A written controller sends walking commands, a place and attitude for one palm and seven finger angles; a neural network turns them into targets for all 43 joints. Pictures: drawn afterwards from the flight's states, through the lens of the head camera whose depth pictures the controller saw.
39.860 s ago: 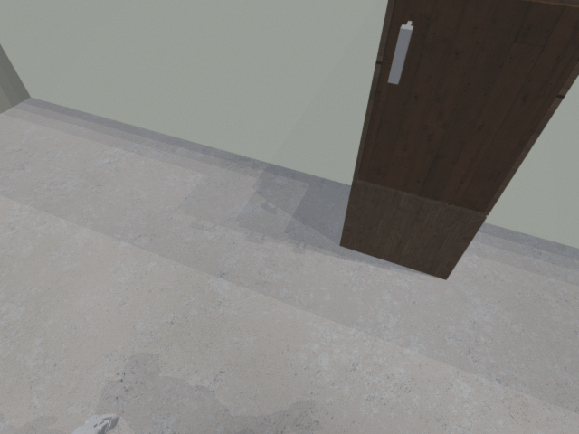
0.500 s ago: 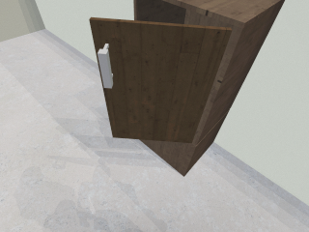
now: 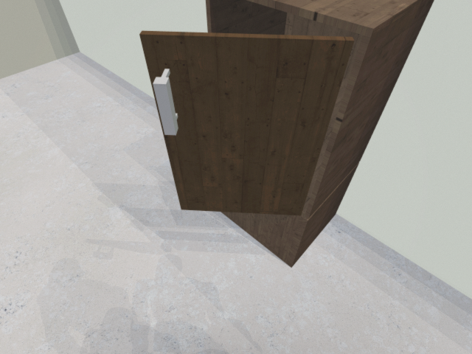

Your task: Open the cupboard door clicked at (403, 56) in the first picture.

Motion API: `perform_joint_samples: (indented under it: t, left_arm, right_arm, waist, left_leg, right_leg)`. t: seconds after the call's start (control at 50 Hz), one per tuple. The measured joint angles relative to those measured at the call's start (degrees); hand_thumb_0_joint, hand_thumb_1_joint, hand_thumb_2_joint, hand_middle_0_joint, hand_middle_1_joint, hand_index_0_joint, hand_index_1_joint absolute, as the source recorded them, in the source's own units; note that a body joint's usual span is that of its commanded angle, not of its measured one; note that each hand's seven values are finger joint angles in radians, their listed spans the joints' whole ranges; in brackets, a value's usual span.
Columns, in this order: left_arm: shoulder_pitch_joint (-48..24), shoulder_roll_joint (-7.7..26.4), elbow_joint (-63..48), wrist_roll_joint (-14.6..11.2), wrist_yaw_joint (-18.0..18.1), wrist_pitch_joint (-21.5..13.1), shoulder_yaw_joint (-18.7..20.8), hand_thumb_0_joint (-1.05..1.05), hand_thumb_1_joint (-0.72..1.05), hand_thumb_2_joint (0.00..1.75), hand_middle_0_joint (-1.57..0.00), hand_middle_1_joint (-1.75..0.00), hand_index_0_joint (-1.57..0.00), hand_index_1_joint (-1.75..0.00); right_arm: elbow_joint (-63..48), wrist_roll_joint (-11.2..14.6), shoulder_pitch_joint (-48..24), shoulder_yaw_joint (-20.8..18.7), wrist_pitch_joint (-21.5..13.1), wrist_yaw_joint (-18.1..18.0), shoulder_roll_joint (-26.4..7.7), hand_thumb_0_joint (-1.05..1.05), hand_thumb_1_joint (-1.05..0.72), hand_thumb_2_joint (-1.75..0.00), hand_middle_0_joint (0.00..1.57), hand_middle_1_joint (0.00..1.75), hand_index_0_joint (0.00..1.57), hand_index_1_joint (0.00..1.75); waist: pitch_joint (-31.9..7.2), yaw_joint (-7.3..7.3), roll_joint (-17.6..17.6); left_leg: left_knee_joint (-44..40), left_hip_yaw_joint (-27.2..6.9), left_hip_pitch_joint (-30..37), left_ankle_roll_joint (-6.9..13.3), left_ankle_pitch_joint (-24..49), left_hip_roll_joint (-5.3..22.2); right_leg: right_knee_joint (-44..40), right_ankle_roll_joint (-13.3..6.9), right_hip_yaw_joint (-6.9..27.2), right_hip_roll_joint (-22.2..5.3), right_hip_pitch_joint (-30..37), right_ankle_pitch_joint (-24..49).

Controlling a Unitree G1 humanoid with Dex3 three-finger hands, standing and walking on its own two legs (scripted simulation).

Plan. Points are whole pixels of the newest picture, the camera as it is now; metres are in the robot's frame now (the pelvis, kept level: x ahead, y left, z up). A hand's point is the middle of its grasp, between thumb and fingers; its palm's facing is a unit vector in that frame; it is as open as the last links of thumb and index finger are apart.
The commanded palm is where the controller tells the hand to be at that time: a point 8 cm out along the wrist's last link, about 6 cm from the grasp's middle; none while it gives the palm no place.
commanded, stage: look again from close up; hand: left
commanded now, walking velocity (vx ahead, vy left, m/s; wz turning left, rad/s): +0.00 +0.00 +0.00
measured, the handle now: (168, 102) +0.60 +0.19 +0.11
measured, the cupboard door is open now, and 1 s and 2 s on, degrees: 39 39 39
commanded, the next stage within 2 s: raise the hand with hooked fingers in 0.38 s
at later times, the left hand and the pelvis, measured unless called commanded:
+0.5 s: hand out of the picture +0.04 +0.17 -0.17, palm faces +0.00 -0.98 -0.22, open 7.4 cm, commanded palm +0.11 +0.23 -0.07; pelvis +0.02 -0.01 +0.00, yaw -1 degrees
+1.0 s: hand (116, 328) +0.17 +0.20 -0.02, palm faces +0.18 -0.98 -0.05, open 9.2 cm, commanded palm +0.17 +0.25 +0.00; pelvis +0.02 -0.03 -0.06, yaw +3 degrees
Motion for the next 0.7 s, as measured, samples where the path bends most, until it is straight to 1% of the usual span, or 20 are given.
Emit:
perform_joint_samples:
  t: [0.06,0.18,0.36,0.48,0.5,0.52,0.54,0.56,0.58,0.62,0.64,0.66,0.7]
  left_arm:
    - [-0.60,0.32,-0.55,-0.04,-0.14,-0.01,0.04,0.01,0.90,0.90,-0.20,-0.30,-0.20,-0.29]
    - [-2.86,1.55,-2.24,-0.20,-0.09,-0.31,0.34,0.01,0.90,0.90,-0.20,-0.30,-0.20,-0.29]
    - [-5.35,2.88,-3.35,-0.45,-0.18,-0.33,0.67,0.01,0.91,0.90,-0.20,-0.30,-0.20,-0.29]
    - [-5.76,3.11,-2.85,-0.49,-0.34,-0.17,0.67,0.01,0.91,0.90,-0.20,-0.30,-0.20,-0.29]
    - [-5.73,3.03,-2.83,-0.43,0.09,-0.33,0.54,0.01,0.91,0.90,-0.20,-0.30,-0.20,-0.29]
    - [-2.97,2.96,-11.35,-2.81,0.05,2.95,1.87,0.01,0.91,0.90,-0.20,-0.30,-0.20,-0.30]
    - [0.43,3.15,-21.92,-4.47,0.34,3.74,2.99,0.01,0.91,0.90,-0.20,-0.30,-0.20,-0.30]
    - [2.93,3.49,-30.76,-5.82,1.23,2.08,3.37,0.02,0.91,0.90,-0.20,-0.30,-0.20,-0.30]
    - [4.40,3.77,-37.78,-7.02,2.44,0.48,3.38,0.02,0.91,0.89,-0.20,-0.31,-0.20,-0.30]
    - [4.53,3.81,-48.51,-9.65,3.27,-1.88,3.78,0.02,0.89,0.88,-0.20,-0.32,-0.20,-0.31]
    - [3.55,3.77,-51.95,-10.27,2.93,-4.02,4.28,0.02,0.88,0.88,-0.20,-0.33,-0.20,-0.32]
    - [2.18,3.75,-54.08,-10.75,2.11,-6.86,5.05,0.02,0.86,0.87,-0.20,-0.33,-0.20,-0.33]
    - [-0.31,3.93,-55.83,-12.01,-1.06,-13.81,7.09,0.02,0.83,0.86,-0.21,-0.35,-0.20,-0.35]
  right_arm:
    - [-0.50,-0.03,0.99,0.25,-0.27,-0.13,0.03,0.01,-0.92,-0.90,0.20,0.30,0.20,0.30]
    - [-0.20,-0.03,1.60,0.79,-0.68,-0.12,0.09,0.02,-0.92,-0.90,0.20,0.30,0.20,0.30]
    - [0.47,0.06,0.11,0.92,-1.28,-0.11,-0.70,0.01,-0.92,-0.90,0.20,0.30,0.20,0.30]
    - [1.24,0.13,-1.48,0.75,-1.35,-0.25,-1.49,0.01,-0.91,-0.90,0.20,0.30,0.20,0.30]
    - [1.01,0.32,-1.78,0.72,-1.12,-0.12,-1.75,0.01,-0.91,-0.90,0.20,0.30,0.20,0.30]
    - [-1.26,1.06,-1.34,0.91,-1.39,-0.29,-1.97,0.01,-0.91,-0.90,0.20,0.30,0.20,0.30]
    - [-3.81,1.71,-0.36,1.22,-3.60,-1.16,-2.16,0.01,-0.91,-0.90,0.20,0.30,0.20,0.30]
    - [-5.65,2.28,0.46,1.36,-6.50,-2.11,-2.54,0.01,-0.91,-0.90,0.20,0.30,0.20,0.30]
    - [-7.02,2.84,0.80,1.19,-8.90,-2.73,-3.07,0.01,-0.91,-0.90,0.20,0.30,0.20,0.30]
    - [-10.45,3.55,0.16,0.65,-12.03,-3.25,-4.57,0.01,-0.91,-0.90,0.20,0.30,0.20,0.30]
    - [-12.25,3.42,-0.69,0.25,-13.27,-3.31,-5.35,0.01,-0.91,-0.90,0.20,0.30,0.20,0.30]
    - [-14.06,3.21,-1.86,-0.22,-14.21,-3.23,-6.03,0.01,-0.91,-0.90,0.20,0.30,0.20,0.30]
    - [-17.70,2.64,-4.63,-1.16,-15.31,-2.56,-6.75,0.01,-0.91,-0.90,0.20,0.30,0.20,0.30]
  waist:
    - [-1.12,-0.32,0.57]
    - [-1.96,-0.28,0.67]
    - [-0.45,-0.24,0.05]
    - [0.47,-0.01,-0.61]
    - [0.52,0.11,-0.38]
    - [0.80,0.03,-0.61]
    - [0.96,0.38,-1.15]
    - [0.60,0.78,-1.38]
    - [-0.18,0.85,-1.31]
    - [-1.24,0.16,-0.61]
    - [-1.93,-0.33,-0.18]
    - [-2.70,-0.76,0.20]
    - [-4.63,-1.18,0.19]
  left_leg:
    - [0.12,0.19,0.34,0.33,-0.42,-0.71]
    - [-1.83,0.73,1.90,0.58,0.08,-1.64]
    - [-4.13,0.95,3.03,0.21,0.90,-1.54]
    - [-4.67,0.85,3.82,-0.27,0.75,-1.03]
    - [-3.67,0.70,3.16,-0.44,0.34,-0.57]
    - [-2.78,0.64,2.70,-0.53,-0.14,-0.33]
    - [-2.55,0.76,2.78,-0.56,-0.41,-0.37]
    - [-2.23,0.70,2.67,-0.63,-0.65,-0.39]
    - [-1.79,0.44,2.39,-0.70,-0.92,-0.46]
    - [-0.31,-0.45,1.48,-0.71,-1.55,-0.71]
    - [0.88,-0.86,0.36,-0.69,-1.98,-0.80]
    - [2.32,-1.09,-1.12,-0.69,-2.51,-0.83]
    - [5.79,-0.84,-5.16,-0.83,-3.90,-0.68]
  right_leg:
    - [1.39,0.39,0.24,-0.75,-0.25,-1.03]
    - [1.75,0.70,0.85,-1.61,0.14,-1.61]
    - [0.54,0.45,1.08,-1.38,0.66,-1.32]
    - [-0.15,0.07,0.96,-0.83,1.47,-1.43]
    - [-0.26,0.04,0.78,-0.42,1.37,-1.37]
    - [0.13,-0.02,0.71,-0.23,1.12,-1.49]
    - [0.80,-0.16,0.84,-0.28,0.91,-1.84]
    - [1.40,-0.28,0.79,-0.33,0.73,-2.27]
    - [1.88,-0.33,0.55,-0.44,0.56,-2.71]
    - [3.00,-0.26,-0.33,-0.81,0.23,-3.59]
    - [3.94,-0.23,-0.73,-0.99,-0.60,-4.08]
    - [5.21,-0.23,-0.94,-1.11,-1.92,-4.62]
    - [8.91,-0.40,-0.66,-1.19,-6.22,-6.04]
